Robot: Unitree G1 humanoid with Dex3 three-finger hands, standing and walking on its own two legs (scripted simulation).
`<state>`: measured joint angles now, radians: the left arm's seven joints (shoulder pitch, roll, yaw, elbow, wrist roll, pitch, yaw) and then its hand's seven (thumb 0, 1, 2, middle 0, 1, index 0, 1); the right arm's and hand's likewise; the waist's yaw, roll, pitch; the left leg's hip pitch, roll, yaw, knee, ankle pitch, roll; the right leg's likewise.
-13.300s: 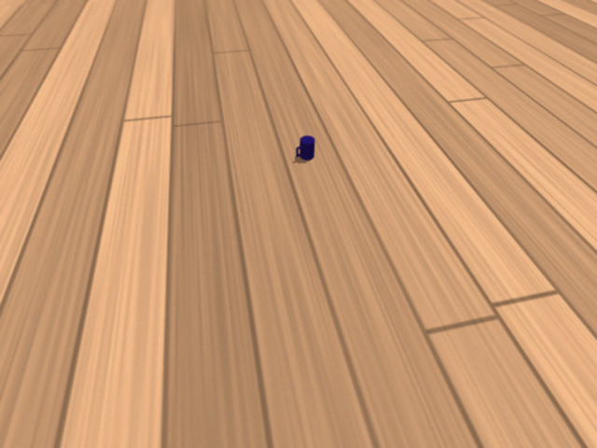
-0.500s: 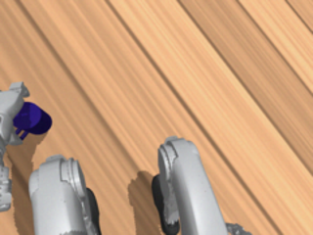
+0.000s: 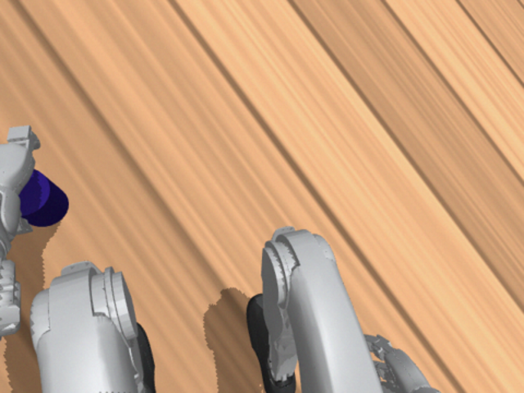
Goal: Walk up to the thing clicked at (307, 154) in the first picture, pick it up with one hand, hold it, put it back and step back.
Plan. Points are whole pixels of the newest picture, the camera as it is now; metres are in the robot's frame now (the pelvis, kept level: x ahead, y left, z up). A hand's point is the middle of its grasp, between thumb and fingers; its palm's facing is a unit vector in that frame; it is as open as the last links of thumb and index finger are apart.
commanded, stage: rest palm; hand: left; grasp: from above
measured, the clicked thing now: (26, 207) +0.44 +0.31 -0.26
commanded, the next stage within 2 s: close in 0.64 s
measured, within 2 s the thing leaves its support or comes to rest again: neither
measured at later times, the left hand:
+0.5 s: hand (25, 198) +0.44 +0.30 -0.22, palm faces -0.44 -0.10 -0.89, open 14.2 cm
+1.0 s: hand (24, 202) +0.43 +0.30 -0.23, palm faces -0.46 -0.11 -0.88, open 13.2 cm
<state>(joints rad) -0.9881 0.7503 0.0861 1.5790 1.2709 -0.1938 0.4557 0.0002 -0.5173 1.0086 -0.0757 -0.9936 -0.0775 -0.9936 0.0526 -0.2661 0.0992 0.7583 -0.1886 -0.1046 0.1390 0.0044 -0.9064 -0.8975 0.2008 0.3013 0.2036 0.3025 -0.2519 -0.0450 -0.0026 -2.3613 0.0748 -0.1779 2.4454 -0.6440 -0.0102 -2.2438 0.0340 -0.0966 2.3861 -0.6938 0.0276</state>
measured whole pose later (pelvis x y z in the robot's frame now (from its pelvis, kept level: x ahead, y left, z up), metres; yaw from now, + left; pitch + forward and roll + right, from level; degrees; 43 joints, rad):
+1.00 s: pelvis +0.00 +0.00 -0.02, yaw -4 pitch +26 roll -11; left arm -0.95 0.89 0.13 1.70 1.31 -0.29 0.59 0.00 -0.38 0.92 -0.22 -0.93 -0.21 -0.92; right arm 0.09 -0.30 0.21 0.76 -0.28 -0.19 0.23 0.01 -0.89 -0.89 0.20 0.30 0.20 0.30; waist -0.30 -0.09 0.09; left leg -2.37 0.07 -0.25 2.55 -0.68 -0.02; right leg -2.24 0.06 -0.15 2.44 -0.69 0.04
